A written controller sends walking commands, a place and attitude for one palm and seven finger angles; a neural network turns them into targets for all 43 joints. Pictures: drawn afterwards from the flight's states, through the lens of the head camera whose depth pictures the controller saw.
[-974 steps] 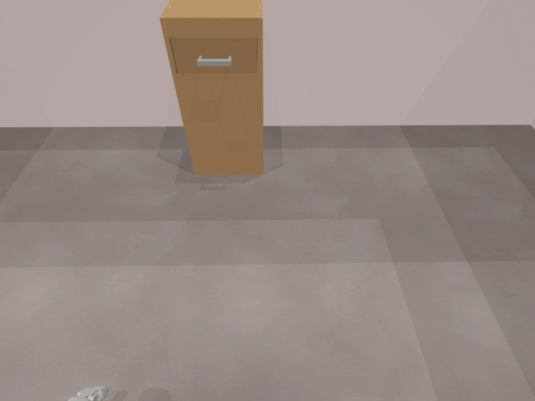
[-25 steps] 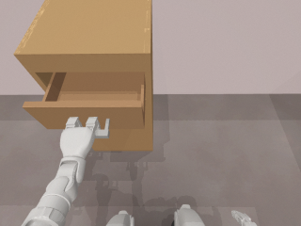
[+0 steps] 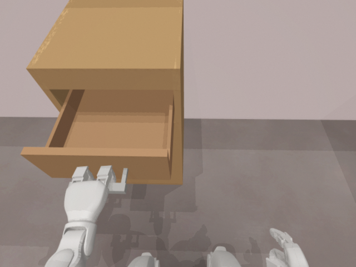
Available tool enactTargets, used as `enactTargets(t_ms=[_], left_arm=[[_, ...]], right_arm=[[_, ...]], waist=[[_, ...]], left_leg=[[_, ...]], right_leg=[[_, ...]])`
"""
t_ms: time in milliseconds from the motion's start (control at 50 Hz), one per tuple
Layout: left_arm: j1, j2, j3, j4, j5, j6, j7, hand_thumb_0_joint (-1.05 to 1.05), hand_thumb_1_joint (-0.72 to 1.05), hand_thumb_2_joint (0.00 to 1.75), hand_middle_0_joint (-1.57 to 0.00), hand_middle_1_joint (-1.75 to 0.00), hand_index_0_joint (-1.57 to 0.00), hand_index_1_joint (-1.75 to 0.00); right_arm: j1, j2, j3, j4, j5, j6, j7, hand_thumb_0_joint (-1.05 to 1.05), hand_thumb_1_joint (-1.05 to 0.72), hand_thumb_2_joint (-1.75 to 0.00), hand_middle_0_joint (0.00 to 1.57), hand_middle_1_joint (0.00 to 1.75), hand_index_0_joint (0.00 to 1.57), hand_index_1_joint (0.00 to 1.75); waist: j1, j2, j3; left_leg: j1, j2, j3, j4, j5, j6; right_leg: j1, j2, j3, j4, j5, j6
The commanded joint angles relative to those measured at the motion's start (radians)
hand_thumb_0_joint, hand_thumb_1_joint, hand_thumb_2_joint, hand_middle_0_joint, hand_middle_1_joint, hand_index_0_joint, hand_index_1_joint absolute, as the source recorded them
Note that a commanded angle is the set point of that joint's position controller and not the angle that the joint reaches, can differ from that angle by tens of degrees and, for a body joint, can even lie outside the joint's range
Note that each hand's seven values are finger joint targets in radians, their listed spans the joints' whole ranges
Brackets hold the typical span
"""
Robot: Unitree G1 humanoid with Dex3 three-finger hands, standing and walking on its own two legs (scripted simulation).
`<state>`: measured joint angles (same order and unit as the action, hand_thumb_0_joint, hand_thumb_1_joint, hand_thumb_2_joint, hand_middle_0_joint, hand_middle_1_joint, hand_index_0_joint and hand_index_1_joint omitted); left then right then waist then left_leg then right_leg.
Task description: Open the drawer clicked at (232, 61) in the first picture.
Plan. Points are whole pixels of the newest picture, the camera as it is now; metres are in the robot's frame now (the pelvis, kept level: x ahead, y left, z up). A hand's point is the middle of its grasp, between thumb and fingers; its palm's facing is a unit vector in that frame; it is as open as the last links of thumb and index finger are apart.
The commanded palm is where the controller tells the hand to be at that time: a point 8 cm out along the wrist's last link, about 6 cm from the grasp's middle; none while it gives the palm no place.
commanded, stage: pull the drawer open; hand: left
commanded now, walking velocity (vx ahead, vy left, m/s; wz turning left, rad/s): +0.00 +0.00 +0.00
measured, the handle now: (99, 179) +0.32 +0.21 -0.03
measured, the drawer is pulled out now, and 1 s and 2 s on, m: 0.20 0.30 0.30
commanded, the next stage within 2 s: open the thumb to release the handle in 1.08 s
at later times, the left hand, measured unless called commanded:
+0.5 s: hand (92, 224) +0.22 +0.21 -0.06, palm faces -0.06 -0.07 -1.00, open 5.4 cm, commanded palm +0.19 +0.22 +0.00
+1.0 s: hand (86, 249) +0.17 +0.21 -0.05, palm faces -0.09 -0.08 -0.99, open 5.5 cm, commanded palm +0.13 +0.22 +0.00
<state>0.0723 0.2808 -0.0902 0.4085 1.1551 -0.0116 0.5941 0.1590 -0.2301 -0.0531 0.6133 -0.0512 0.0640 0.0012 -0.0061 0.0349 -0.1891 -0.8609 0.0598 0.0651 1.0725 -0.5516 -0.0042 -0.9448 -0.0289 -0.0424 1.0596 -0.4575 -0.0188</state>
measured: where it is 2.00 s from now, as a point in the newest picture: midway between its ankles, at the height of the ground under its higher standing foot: outside the picture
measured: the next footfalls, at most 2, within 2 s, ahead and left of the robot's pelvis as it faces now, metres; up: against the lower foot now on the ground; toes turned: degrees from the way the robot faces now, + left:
none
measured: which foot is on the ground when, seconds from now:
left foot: down 0.00-1.00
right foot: down 0.00-1.00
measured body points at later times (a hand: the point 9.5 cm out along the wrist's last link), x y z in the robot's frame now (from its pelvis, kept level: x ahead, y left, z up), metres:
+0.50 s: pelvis +0.00 -0.01 -0.01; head +0.08 -0.03 +0.44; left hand +0.22 +0.21 +0.00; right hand +0.18 -0.25 -0.12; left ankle -0.02 +0.12 -0.66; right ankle +0.02 -0.11 -0.66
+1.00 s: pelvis +0.00 -0.02 -0.02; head +0.08 -0.04 +0.42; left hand +0.17 +0.21 +0.00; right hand +0.21 -0.23 -0.13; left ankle -0.02 +0.12 -0.66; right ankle +0.02 -0.11 -0.66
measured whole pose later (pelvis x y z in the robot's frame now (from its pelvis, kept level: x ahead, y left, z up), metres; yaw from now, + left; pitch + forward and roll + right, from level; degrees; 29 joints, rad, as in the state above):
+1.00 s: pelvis +0.00 -0.02 -0.02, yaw +0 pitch +21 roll +2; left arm 0.51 0.32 -0.02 0.05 1.13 -0.14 0.58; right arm 0.11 -0.20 -0.02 0.52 -0.08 0.04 0.02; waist 0.03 0.02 -0.20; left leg -0.94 0.07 0.06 1.19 -0.60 -0.03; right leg -1.04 -0.02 -0.04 1.20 -0.52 -0.05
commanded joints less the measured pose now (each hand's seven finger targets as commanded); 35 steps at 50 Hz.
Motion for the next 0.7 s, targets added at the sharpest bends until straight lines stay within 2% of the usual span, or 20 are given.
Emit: enactTargets(t_ms=[0,20,40,80,140,180,200,300,320,360,400,460,480,520,540,580,600,620,640,680], left_arm=[[-0.047,0.150,0.108,-0.194,-0.027,0.013,0.048,0.00,0.90,0.90,-0.40,-1.35,-0.40,-1.35],[-0.044,0.162,0.117,-0.189,-0.024,0.009,0.047,0.00,0.90,0.90,-0.40,-1.35,-0.40,-1.35],[-0.025,0.169,0.125,-0.194,-0.021,0.006,0.045,0.00,0.90,0.90,-0.40,-1.35,-0.40,-1.35],[-0.006,0.152,0.108,-0.211,-0.019,-0.001,0.044,0.00,0.90,0.90,-0.40,-1.35,-0.40,-1.35],[0.041,0.153,0.118,-0.218,-0.022,-0.004,0.043,0.00,0.90,0.90,-0.40,-1.35,-0.40,-1.35],[0.051,0.148,0.111,-0.244,-0.023,-0.008,0.043,0.00,0.90,0.90,-0.40,-1.35,-0.40,-1.35],[0.073,0.165,0.135,-0.249,-0.025,-0.007,0.045,0.00,0.90,0.90,-0.40,-1.35,-0.40,-1.35],[0.179,0.149,0.124,-0.303,-0.027,-0.008,0.047,0.00,0.90,0.90,-0.40,-1.35,-0.40,-1.35],[0.187,0.148,0.118,-0.323,-0.024,-0.011,0.049,0.00,0.90,0.90,-0.40,-1.35,-0.40,-1.35],[0.235,0.127,0.100,-0.342,-0.033,-0.009,0.049,0.00,0.90,0.90,-0.40,-1.35,-0.40,-1.35],[0.269,0.151,0.132,-0.342,-0.038,-0.011,0.050,0.00,0.90,0.90,-0.40,-1.35,-0.40,-1.35],[0.333,0.168,0.154,-0.370,-0.038,-0.026,0.054,0.00,0.90,0.90,-0.40,-1.35,-0.40,-1.35],[0.350,0.155,0.144,-0.380,-0.041,-0.029,0.053,0.00,0.90,0.90,-0.40,-1.35,-0.40,-1.35],[0.390,0.181,0.179,-0.386,-0.036,-0.041,0.058,0.00,0.90,0.90,-0.40,-1.35,-0.40,-1.35],[0.398,0.159,0.153,-0.401,-0.037,-0.044,0.057,0.00,0.90,0.90,-0.40,-1.35,-0.40,-1.35],[0.427,0.169,0.169,-0.415,-0.032,-0.052,0.060,0.00,0.90,0.90,-0.40,-1.35,-0.40,-1.35],[0.418,0.172,0.171,-0.429,-0.035,-0.056,0.059,0.00,0.90,0.90,-0.40,-1.35,-0.40,-1.35],[0.447,0.184,0.187,-0.439,-0.033,-0.064,0.061,0.00,0.90,0.90,-0.40,-1.35,-0.40,-1.35],[0.478,0.171,0.177,-0.440,-0.037,-0.066,0.060,0.00,0.90,0.90,-0.40,-1.35,-0.40,-1.35],[0.494,0.179,0.190,-0.452,-0.041,-0.073,0.057,0.00,0.90,0.90,-0.40,-1.35,-0.40,-1.35]], right_arm=[[-0.032,-0.123,-0.037,-0.133,-0.003,-0.042,-0.010,0.00,-0.90,-0.90,0.20,0.30,0.20,0.30],[-0.030,-0.120,-0.035,-0.130,-0.004,-0.043,-0.012,0.00,-0.90,-0.90,0.20,0.30,0.20,0.30],[-0.032,-0.119,-0.034,-0.134,-0.005,-0.044,-0.014,0.00,-0.90,-0.90,0.20,0.30,0.20,0.30],[-0.041,-0.116,-0.032,-0.141,-0.005,-0.049,-0.012,0.00,-0.90,-0.90,0.20,0.30,0.20,0.30],[-0.043,-0.113,-0.031,-0.147,-0.005,-0.052,-0.011,0.00,-0.90,-0.90,0.20,0.30,0.20,0.30],[-0.047,-0.112,-0.029,-0.153,-0.005,-0.055,-0.009,0.00,-0.90,-0.90,0.20,0.30,0.20,0.30],[-0.049,-0.115,-0.029,-0.155,-0.007,-0.055,-0.009,0.00,-0.90,-0.90,0.20,0.30,0.20,0.30],[-0.058,-0.110,-0.027,-0.175,-0.009,-0.055,-0.001,0.00,-0.90,-0.90,0.20,0.30,0.20,0.30],[-0.061,-0.109,-0.026,-0.175,-0.010,-0.054,0.001,0.00,-0.90,-0.90,0.20,0.30,0.20,0.30],[-0.063,-0.108,-0.025,-0.184,-0.011,-0.053,0.006,0.00,-0.90,-0.90,0.20,0.30,0.20,0.30],[-0.060,-0.110,-0.023,-0.187,-0.013,-0.055,0.003,0.00,-0.90,-0.90,0.20,0.30,0.20,0.30],[-0.066,-0.105,-0.021,-0.190,-0.015,-0.058,0.004,0.00,-0.90,-0.90,0.20,0.30,0.20,0.30],[-0.067,-0.104,-0.022,-0.192,-0.016,-0.060,0.004,0.00,-0.90,-0.90,0.20,0.30,0.20,0.30],[-0.070,-0.103,-0.018,-0.195,-0.017,-0.061,0.005,0.00,-0.90,-0.90,0.20,0.30,0.20,0.30],[-0.072,-0.103,-0.019,-0.200,-0.019,-0.062,0.007,0.00,-0.90,-0.90,0.20,0.30,0.20,0.30],[-0.074,-0.101,-0.020,-0.203,-0.022,-0.062,0.010,0.00,-0.90,-0.90,0.20,0.30,0.20,0.30],[-0.075,-0.102,-0.017,-0.205,-0.025,-0.064,0.011,0.00,-0.90,-0.90,0.20,0.30,0.20,0.30],[-0.074,-0.100,-0.018,-0.208,-0.026,-0.064,0.011,0.00,-0.90,-0.90,0.20,0.30,0.20,0.30],[-0.078,-0.097,-0.018,-0.212,-0.025,-0.066,0.012,0.00,-0.90,-0.90,0.20,0.30,0.20,0.30],[-0.083,-0.094,-0.018,-0.216,-0.026,-0.064,0.012,0.00,-0.90,-0.90,0.20,0.30,0.20,0.30]], waist=[[0.012,-0.035,-0.261],[0.012,-0.054,-0.264],[0.023,-0.042,-0.264],[0.017,-0.036,-0.255],[0.023,-0.054,-0.253],[0.022,-0.037,-0.245],[0.027,-0.042,-0.259],[0.033,-0.033,-0.263],[0.035,-0.015,-0.273],[0.032,-0.027,-0.254],[0.034,-0.064,-0.249],[0.045,-0.061,-0.250],[0.043,-0.051,-0.241],[0.054,-0.053,-0.248],[0.048,-0.032,-0.231],[0.051,-0.040,-0.236],[0.044,-0.046,-0.243],[0.057,-0.039,-0.256],[0.056,-0.033,-0.240],[0.056,-0.059,-0.235]], left_leg=[[0.158,-0.078,-0.018,-0.122,0.341,0.026],[0.149,-0.079,-0.017,-0.116,0.328,0.027],[0.143,-0.080,-0.018,-0.116,0.328,0.026],[0.146,-0.081,-0.016,-0.112,0.318,0.026],[0.134,-0.082,-0.015,-0.107,0.308,0.026],[0.134,-0.082,-0.016,-0.106,0.297,0.026],[0.137,-0.081,-0.018,-0.105,0.309,0.026],[0.142,-0.079,-0.018,-0.096,0.332,0.024],[0.149,-0.078,-0.016,-0.092,0.337,0.022],[0.143,-0.079,-0.015,-0.089,0.329,0.022],[0.119,-0.077,-0.018,-0.086,0.324,0.024],[0.098,-0.082,-0.011,-0.075,0.306,0.023],[0.095,-0.082,-0.010,-0.072,0.300,0.023],[0.092,-0.082,-0.012,-0.068,0.310,0.022],[0.093,-0.081,-0.013,-0.066,0.297,0.022],[0.092,-0.080,-0.013,-0.054,0.296,0.022],[0.096,-0.078,-0.016,-0.051,0.304,0.023],[0.091,-0.080,-0.012,-0.045,0.306,0.021],[0.088,-0.081,-0.013,-0.042,0.302,0.022],[0.063,-0.083,-0.012,-0.032,0.279,0.023]], right_leg=[[0.243,0.052,0.002,-0.138,0.321,-0.030],[0.245,0.050,0.004,-0.136,0.313,-0.026],[0.246,0.051,0.005,-0.130,0.311,-0.028],[0.234,0.050,0.006,-0.133,0.299,-0.028],[0.241,0.049,0.009,-0.131,0.297,-0.027],[0.233,0.049,0.011,-0.132,0.282,-0.028],[0.239,0.052,0.011,-0.127,0.291,-0.030],[0.236,0.052,0.011,-0.114,0.322,-0.033],[0.224,0.051,0.012,-0.107,0.321,-0.032],[0.225,0.050,0.012,-0.112,0.321,-0.032],[0.243,0.049,0.016,-0.109,0.338,-0.031],[0.248,0.045,0.032,-0.104,0.345,-0.029],[0.246,0.043,0.033,-0.104,0.347,-0.030],[0.235,0.045,0.032,-0.090,0.346,-0.032],[0.224,0.044,0.028,-0.093,0.332,-0.034],[0.204,0.046,0.029,-0.085,0.316,-0.034],[0.198,0.044,0.030,-0.081,0.330,-0.036],[0.199,0.044,0.032,-0.071,0.325,-0.034],[0.199,0.044,0.029,-0.073,0.332,-0.036],[0.201,0.041,0.039,-0.075,0.315,-0.032]])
